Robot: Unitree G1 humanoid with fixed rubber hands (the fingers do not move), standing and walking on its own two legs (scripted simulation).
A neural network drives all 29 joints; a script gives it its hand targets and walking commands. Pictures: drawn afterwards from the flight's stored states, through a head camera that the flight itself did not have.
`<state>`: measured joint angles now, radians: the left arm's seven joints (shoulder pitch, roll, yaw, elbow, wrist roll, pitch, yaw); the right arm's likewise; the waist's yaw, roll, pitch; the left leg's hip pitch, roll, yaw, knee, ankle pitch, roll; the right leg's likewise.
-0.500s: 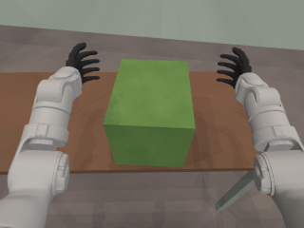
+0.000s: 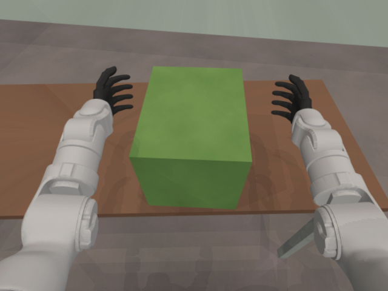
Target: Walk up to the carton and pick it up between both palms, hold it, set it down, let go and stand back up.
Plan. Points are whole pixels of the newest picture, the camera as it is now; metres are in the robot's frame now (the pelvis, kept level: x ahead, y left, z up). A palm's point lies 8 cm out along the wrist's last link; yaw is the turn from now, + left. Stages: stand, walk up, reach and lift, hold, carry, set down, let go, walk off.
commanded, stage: reach and lift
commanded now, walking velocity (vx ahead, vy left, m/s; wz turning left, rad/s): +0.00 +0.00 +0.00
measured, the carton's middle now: (194, 137) +0.45 -0.01 +0.03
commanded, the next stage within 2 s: none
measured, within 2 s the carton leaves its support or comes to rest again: leaves its support in 1.96 s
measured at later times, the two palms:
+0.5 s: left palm (120, 125) +0.45 +0.16 +0.08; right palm (286, 131) +0.42 -0.21 +0.07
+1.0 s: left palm (127, 125) +0.45 +0.14 +0.09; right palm (272, 131) +0.42 -0.18 +0.07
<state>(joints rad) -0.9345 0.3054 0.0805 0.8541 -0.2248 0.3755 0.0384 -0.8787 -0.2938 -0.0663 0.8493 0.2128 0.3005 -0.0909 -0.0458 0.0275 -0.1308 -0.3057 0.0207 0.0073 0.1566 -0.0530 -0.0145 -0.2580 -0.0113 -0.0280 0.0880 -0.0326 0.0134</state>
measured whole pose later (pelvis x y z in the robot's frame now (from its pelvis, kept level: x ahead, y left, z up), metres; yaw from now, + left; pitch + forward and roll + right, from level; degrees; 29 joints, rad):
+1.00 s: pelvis -0.01 +0.01 -0.01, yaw +0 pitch +19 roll -1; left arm -0.97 0.15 0.09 1.17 -0.11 -0.02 0.10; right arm -0.87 -0.15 -0.15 1.05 0.06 0.00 -0.09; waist -0.04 0.04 -0.23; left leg -0.50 0.02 0.00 0.20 -0.05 -0.01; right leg -0.43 -0.02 -0.03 0.10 -0.01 0.02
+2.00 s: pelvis +0.02 +0.00 +0.00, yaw +2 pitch +15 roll +0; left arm -0.74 -0.05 0.35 0.81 0.23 0.14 0.02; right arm -0.66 0.03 -0.43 0.72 -0.27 0.12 -0.02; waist -0.06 0.04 -0.23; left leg -0.23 0.01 -0.03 -0.09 0.06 -0.01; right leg -0.20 -0.02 -0.07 -0.09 0.03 0.01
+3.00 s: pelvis -0.02 +0.00 +0.00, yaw +0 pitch +1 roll +0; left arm -0.68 -0.05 0.33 0.25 0.22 0.66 -0.01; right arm -0.67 -0.05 -0.12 0.47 0.06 0.46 -0.17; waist -0.07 0.01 -0.08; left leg -0.04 0.01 0.00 -0.03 0.05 -0.01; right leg -0.01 -0.01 -0.03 -0.04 0.03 0.02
